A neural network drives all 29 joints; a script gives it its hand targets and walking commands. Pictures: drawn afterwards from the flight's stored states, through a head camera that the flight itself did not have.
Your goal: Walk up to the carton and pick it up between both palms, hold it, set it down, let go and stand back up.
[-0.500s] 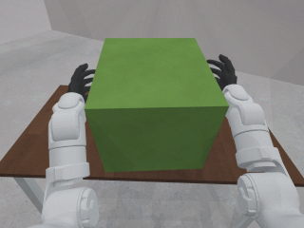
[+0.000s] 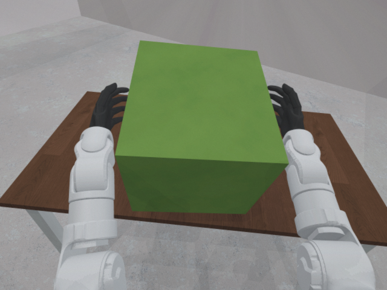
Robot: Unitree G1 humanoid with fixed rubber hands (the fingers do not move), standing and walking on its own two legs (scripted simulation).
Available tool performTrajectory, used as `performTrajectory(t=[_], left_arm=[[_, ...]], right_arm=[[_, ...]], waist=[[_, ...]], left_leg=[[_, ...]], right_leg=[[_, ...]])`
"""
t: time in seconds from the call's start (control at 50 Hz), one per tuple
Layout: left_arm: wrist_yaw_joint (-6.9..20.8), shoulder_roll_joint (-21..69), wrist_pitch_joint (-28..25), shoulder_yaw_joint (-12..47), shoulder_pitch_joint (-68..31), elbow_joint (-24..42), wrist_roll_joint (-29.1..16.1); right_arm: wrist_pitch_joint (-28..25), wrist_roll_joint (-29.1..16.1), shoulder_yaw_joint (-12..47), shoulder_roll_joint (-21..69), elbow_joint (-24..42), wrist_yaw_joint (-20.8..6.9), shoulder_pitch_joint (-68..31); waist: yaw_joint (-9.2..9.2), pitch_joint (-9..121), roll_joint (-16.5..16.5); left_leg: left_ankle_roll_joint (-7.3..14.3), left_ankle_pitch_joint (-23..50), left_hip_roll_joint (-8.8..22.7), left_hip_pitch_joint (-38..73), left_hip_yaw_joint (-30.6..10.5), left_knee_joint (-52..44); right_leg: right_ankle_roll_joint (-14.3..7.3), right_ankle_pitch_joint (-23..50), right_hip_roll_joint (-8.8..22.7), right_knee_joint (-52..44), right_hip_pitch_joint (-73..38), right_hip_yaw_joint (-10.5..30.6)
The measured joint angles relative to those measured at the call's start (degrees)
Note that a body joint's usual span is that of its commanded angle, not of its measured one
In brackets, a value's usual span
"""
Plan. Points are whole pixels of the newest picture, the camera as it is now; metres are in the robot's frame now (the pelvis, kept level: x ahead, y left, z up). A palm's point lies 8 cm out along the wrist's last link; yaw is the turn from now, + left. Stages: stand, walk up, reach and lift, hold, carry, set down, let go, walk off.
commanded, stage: set down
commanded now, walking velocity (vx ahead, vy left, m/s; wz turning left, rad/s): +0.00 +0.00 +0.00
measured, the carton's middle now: (194, 130) +0.43 +0.01 +0.12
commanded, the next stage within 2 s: none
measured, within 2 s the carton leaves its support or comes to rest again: neither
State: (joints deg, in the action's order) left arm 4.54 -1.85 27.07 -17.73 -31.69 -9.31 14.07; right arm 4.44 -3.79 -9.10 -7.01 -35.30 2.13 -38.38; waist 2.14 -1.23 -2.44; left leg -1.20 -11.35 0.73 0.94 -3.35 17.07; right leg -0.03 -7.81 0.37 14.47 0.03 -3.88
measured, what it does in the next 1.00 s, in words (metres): stands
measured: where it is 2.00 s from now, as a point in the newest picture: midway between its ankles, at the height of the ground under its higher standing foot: outside the picture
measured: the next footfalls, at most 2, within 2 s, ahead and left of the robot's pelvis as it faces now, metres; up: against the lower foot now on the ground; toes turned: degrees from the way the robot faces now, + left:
none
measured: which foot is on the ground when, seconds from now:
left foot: down 0.00-1.00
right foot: down 0.00-1.00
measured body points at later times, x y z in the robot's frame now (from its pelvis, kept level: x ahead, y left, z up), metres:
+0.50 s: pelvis +0.00 -0.01 +0.00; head -0.03 +0.01 +0.45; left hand +0.38 +0.18 +0.17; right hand +0.40 -0.19 +0.19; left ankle -0.01 +0.13 -0.75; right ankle +0.01 -0.12 -0.75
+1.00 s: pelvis +0.00 -0.01 +0.00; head -0.01 +0.00 +0.45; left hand +0.39 +0.16 +0.13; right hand +0.43 -0.20 +0.16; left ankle -0.01 +0.13 -0.75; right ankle +0.01 -0.12 -0.75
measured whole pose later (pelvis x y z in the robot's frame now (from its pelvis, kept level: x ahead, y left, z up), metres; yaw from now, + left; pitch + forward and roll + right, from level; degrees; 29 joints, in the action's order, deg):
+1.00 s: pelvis +0.00 -0.01 +0.00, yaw -1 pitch +1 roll +0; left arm -4.2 2.0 15.8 -17.5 -35.1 -28.5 12.4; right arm -5.7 0.7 -14.4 -12.6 -58.7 -5.3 -47.6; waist -1.7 2.6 -1.4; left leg -2.2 -9.3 1.9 -6.2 -2.6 14.9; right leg -1.0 -6.1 -0.7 13.7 8.2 -3.3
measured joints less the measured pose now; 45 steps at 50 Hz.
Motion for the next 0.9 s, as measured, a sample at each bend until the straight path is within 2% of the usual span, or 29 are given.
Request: performTrajectory(t=[0.12, 0.28, 0.4, 0.62, 0.9], left_arm=[[-3.16, 0.36, -1.5, 2.24, 2.19, 1.16, -1.88], [-3.42, 1.57, -1.17, 1.37, 1.86, 0.59, -0.97], [-3.32, 2.27, -0.9, 0.39, 1.16, -1.58, -0.39], [-6.11, 2.75, -4.58, 0.95, -1.89, -10.92, -0.72], [-8.34, 3.8, -10.18, 0.28, -3.8, -18.28, -1.08]], right_arm=[[-1.96, -2.29, 1.97, -1.8, -0.01, 0.0, 0.8], [-1.25, -3.45, 3.45, -3.28, -1.45, 0.01, -0.52], [-1.37, -1.98, 2.1, -3.1, -4.8, -1.45, -1.84], [-5.73, 3.65, -5.1, -3.03, -14.91, -6.08, -5.39], [-9.25, 4.29, -5.36, -5.44, -21.92, -7.2, -8.75]], waist=[[0.44, 0.07, 0.28], [0.66, 0.88, 0.36], [-0.1, 1.71, 0.17], [-1.71, 3.39, 0.31], [-3.31, 3.37, 1.02]], left_leg=[[-0.37, -0.78, 0.39, -1.02, -0.47, 0.83], [-0.38, -0.77, 0.63, -0.86, -0.23, 0.29], [-0.4, -0.06, 0.49, -1.61, -0.08, -0.34], [-0.59, 1.27, 0.31, -3.85, -0.33, -1.38], [-0.88, 1.81, 1.0, -5.66, 0.71, -2.13]], right_leg=[[-0.17, -0.33, -0.41, -0.23, 0.39, -0.49], [-0.23, -0.37, -0.63, -0.38, 0.53, -0.28], [-0.32, -0.12, -0.47, -0.17, 1.7, -0.14], [-0.58, 0.53, -0.26, -0.15, 4.32, -0.41], [-0.89, 1.38, -0.96, -0.62, 6.71, 0.55]])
